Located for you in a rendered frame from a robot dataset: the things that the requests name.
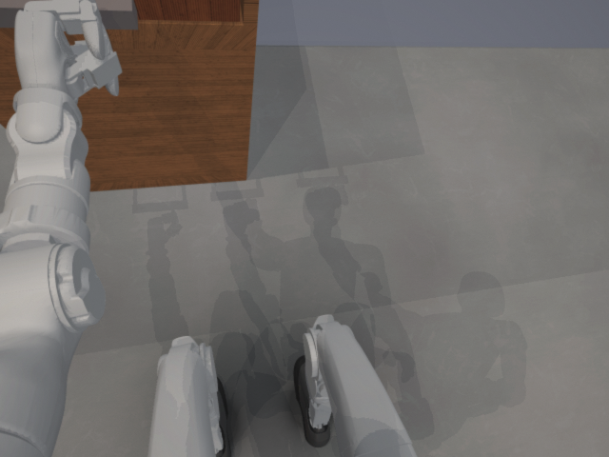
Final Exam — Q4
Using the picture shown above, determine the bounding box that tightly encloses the handle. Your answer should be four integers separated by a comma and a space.
0, 0, 138, 30

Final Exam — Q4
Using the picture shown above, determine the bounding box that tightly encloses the left robot hand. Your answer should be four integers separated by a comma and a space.
14, 0, 122, 105

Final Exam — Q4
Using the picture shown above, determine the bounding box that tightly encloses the left robot forearm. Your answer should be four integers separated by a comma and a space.
0, 87, 90, 255

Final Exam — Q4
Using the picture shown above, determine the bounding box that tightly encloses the robot left upper arm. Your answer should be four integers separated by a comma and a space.
0, 243, 106, 457

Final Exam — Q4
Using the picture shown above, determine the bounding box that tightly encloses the robot right foot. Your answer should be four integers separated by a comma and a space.
294, 355, 330, 447

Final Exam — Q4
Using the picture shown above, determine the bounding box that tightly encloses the cabinet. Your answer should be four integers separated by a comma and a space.
0, 0, 259, 191

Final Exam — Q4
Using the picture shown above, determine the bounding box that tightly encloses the left robot thigh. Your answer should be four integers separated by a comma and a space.
147, 343, 218, 457

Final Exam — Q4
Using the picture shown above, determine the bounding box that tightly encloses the drawer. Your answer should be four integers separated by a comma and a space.
134, 0, 240, 22

